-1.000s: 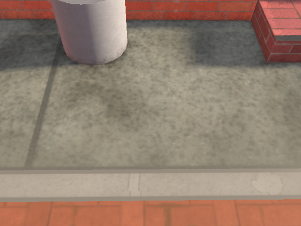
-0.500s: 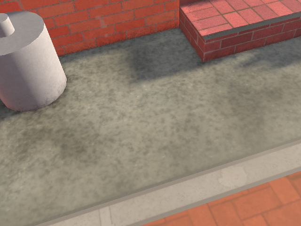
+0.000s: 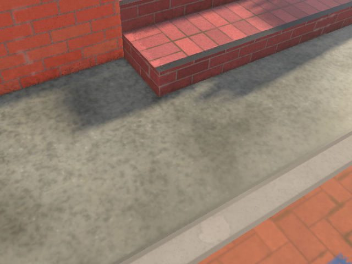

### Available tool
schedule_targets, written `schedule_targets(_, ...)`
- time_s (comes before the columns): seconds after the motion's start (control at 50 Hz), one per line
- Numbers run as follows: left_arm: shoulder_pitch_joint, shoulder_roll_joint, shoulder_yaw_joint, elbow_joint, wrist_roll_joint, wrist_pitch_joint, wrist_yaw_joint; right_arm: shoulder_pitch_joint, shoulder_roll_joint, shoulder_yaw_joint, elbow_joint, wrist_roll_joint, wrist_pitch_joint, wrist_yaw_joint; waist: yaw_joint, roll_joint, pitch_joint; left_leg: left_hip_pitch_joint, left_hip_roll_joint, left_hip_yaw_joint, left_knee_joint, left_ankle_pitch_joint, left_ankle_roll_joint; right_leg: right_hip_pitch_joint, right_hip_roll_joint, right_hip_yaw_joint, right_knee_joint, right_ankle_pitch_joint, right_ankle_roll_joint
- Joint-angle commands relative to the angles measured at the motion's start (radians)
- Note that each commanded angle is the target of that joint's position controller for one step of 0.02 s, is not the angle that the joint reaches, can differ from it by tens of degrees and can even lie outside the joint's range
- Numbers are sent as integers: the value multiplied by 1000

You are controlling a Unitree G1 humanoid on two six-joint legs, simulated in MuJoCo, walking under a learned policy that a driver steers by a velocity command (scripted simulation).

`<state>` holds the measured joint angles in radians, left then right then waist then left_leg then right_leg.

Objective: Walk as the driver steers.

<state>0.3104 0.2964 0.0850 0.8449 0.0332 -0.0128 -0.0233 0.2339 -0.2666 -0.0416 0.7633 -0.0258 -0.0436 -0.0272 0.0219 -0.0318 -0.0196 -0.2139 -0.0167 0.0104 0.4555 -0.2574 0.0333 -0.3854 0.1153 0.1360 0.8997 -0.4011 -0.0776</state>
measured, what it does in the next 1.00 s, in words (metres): walks ahead, turning right: right foot, then left foot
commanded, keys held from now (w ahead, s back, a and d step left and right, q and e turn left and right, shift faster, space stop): w+e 0.94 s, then e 0.06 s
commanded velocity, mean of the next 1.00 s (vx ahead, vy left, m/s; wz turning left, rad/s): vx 0.48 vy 0.00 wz -0.60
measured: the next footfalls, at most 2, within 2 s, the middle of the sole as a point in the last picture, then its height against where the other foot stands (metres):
right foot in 0.38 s outside the picture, level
left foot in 0.92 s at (213, 227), level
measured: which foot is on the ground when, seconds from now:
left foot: down 0.00-0.40, up 0.42-0.90, down 0.92-1.00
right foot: up 0.00-0.36, down 0.38-0.94, up 0.96-1.00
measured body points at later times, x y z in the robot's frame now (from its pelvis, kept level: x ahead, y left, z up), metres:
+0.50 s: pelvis +0.24 -0.07 -0.01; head +0.28 -0.09 +0.43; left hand +0.47 +0.13 -0.13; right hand +0.18 -0.33 -0.15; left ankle +0.15 +0.10 -0.64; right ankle +0.28 -0.13 -0.74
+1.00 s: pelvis +0.53 -0.15 -0.02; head +0.56 -0.16 +0.43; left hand +0.68 +0.10 -0.15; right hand +0.56 -0.47 -0.10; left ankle +0.65 -0.12 -0.74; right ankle +0.32 -0.14 -0.67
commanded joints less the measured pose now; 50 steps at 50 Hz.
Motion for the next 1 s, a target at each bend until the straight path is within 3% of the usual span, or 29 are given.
schedule_targets(0.02, -52, 79, 13, -68, 13, -15, -30, 27, -121, -32, -41, 4, -21, -1, -23, 152, 126, 160, 278, -299, -345, -233, 78, -351, -95, -20, 173, 118, 26)
schedule_targets(0.06, -88, 58, 4, -82, 9, -6, -43, 71, -107, -30, -19, 3, -35, 9, -34, 147, 102, 176, 250, -175, -330, -15, 77, -364, -110, -38, 224, 190, 36)
schedule_targets(0.14, -212, 37, -9, -129, 6, 1, -54, 157, -89, -29, 22, 4, -47, 24, -63, 127, 110, 221, 244, -36, -309, 269, 87, -431, -125, -76, 167, 263, 52)
schedule_targets(0.2, -309, 9, -29, -166, 6, -2, -67, 171, -89, -28, 43, 4, -50, 24, -75, 136, 122, 212, 228, 58, -300, 403, 84, -369, -134, -148, -24, 328, 52)
schedule_targets(0.26, -402, -5, -45, -208, 8, -1, -78, 207, -113, -32, 74, 6, -48, 15, -92, 139, 140, 237, 252, 109, -294, 492, 78, -286, -135, -227, -198, 309, 18)
schedule_targets(0.28, -403, -2, -46, -212, 9, 0, -76, 216, -121, -33, 85, 6, -44, 11, -87, 140, 135, 261, 259, 129, -267, 576, 73, -250, -122, -246, -239, 285, -1)
schedule_targets(0.32, -347, 19, -40, -201, 14, 0, -63, 224, -149, -36, 103, 8, -33, 3, -48, 159, 81, 301, 270, 175, -126, 936, 61, -119, -58, -290, -283, 208, -47)
schedule_targets(0.34, -269, 39, -31, -181, 15, -3, -55, 227, -165, -37, 110, 8, -25, -1, -10, 164, 25, 310, 276, 191, 5, 1068, 60, -21, -21, -298, -299, 170, -75)
schedule_targets(0.36, -134, 69, -16, -143, 18, -11, -45, 227, -175, -36, 110, 11, -18, -4, 47, 159, -57, 257, 280, 202, 186, 1052, 55, 157, 5, -279, -344, 173, -107)
schedule_targets(0.38, 35, 115, 8, -88, 27, -15, -28, 209, -176, -34, 95, 9, -15, -2, 126, 114, -145, 97, 261, 217, 439, 857, 34, 406, -26, -201, -395, 159, -146)
schedule_targets(0.4, 67, 215, 34, -94, 28, -11, -10, 259, -60, -8, 36, 17, -18, 20, 75, -113, -267, -296, 157, 205, 790, 39, -15, 738, -340, 250, -422, -14, -251)
schedule_targets(0.42, 91, 247, 42, -124, -5, 0, -1, 182, -121, -23, -19, 16, -25, 25, 97, -114, -358, -469, 10, 48, 1002, -300, -34, 793, -494, 673, -567, 82, -339)
schedule_targets(0.44, 80, 220, 39, -93, -13, 6, 11, 54, -147, -31, -45, 14, -31, 28, 108, -13, -212, -567, 72, -38, 990, -171, -24, 719, -430, 483, -584, 216, -300)
schedule_targets(0.46, 29, 178, 28, -80, -24, 1, 18, 52, -121, -18, -49, 18, -43, 30, 61, 5, -87, -536, 114, -29, 894, -89, -19, 557, -397, 348, -598, 356, -273)
schedule_targets(0.48, -21, 141, 18, -82, -23, -8, 21, 66, -117, -18, -31, 10, -41, 30, 10, 48, -18, -467, 142, -32, 802, -71, -24, 424, -336, 258, -614, 467, -231)
schedule_targets(0.5, -55, 122, 11, -84, -28, -15, 24, 92, -114, -18, -26, -10, -25, 31, -33, 42, 9, -400, 153, -35, 756, -79, -37, 328, -287, 200, -626, 536, -215)
schedule_targets(0.54, -70, 103, 2, -88, -34, -33, 20, 130, -100, -17, -16, -28, 11, 41, -67, 21, -2, -335, 156, -25, 700, -83, -61, 247, -240, 148, -649, 578, -214)
schedule_targets(0.6, -23, 126, 9, -70, -32, -44, 15, 47, -83, -15, -47, -26, 30, 48, -52, 6, 33, -379, 151, -4, 598, 19, -87, 187, -206, 143, -699, 492, -204)
schedule_targets(0.66, 57, 124, 9, -47, -31, -46, 15, -100, -87, -16, -94, -22, 30, 46, -1, -9, 77, -476, 141, -8, 464, 137, -96, 231, -201, 177, -717, 465, -183)
schedule_targets(0.8, 191, 135, 10, -10, -22, -46, 34, -318, -83, 0, -174, -10, 12, 57, 75, -22, 81, -504, 61, -13, 224, 227, -65, 413, -220, 237, -624, 661, -159)
schedule_targets(0.84, 180, 151, 13, -11, -18, -46, 45, -316, -95, 1, -184, -5, 4, 56, 59, -34, 80, -419, 41, -27, 149, 209, -45, 424, -235, 263, -594, 705, -138)
schedule_targets(0.86, 152, 161, 15, -17, -18, -46, 48, -270, -106, -3, -174, -3, 1, 52, 30, -42, 72, -323, 26, -28, 109, 181, -31, 399, -234, 264, -570, 744, -117)
schedule_targets(0.88, 114, 174, 17, -25, -17, -48, 46, -184, -126, -11, -148, -1, -3, 43, -14, -46, 43, -177, -3, -20, 82, 133, -13, 356, -217, 252, -503, 857, -91)
schedule_targets(0.9, 97, 183, 18, -27, -19, -52, 38, -56, -156, -24, -108, 0, -11, 31, -70, -21, -25, 1, -23, -6, 51, 119, 6, 327, -179, 231, -361, 939, -68)
schedule_targets(0.92, 82, 166, 14, -32, -27, -61, 26, 95, -192, -37, -79, -8, -24, 15, -146, 20, -118, 243, 61, -74, 17, 103, 38, 212, -117, 191, -144, 817, -45)
schedule_targets(0.94, 131, 60, -12, -66, -49, -68, 23, 218, -274, -56, -82, -36, -26, -4, -156, 180, -274, 497, 344, -388, -14, -96, 96, 15, -24, 84, 170, 342, -16)
schedule_targets(0.96, 199, 75, -11, -84, -46, -60, 28, 149, -292, -63, -92, -25, -14, 0, -75, 363, -327, 520, 491, -785, -139, 14, 191, -166, 64, 11, 347, -151, 1)
schedule_targets(0.98, 174, 127, -2, -46, -15, -40, 38, 54, -195, -47, -112, -10, -7, 5, -40, 165, -159, 356, 459, -670, -127, 78, 193, -211, -28, 9, 416, -75, 6)
schedule_targets(1.0, 117, 123, 1, -39, -9, -30, 32, 10, -122, -27, -114, 0, -9, 8, -36, 58, -56, 229, 414, -489, -118, 263, 188, -185, -53, -14, 403, -20, 18)
Over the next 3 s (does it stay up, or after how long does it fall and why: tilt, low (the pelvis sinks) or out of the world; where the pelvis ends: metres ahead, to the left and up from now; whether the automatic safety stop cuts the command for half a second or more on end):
stays up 0.89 -0.76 0.00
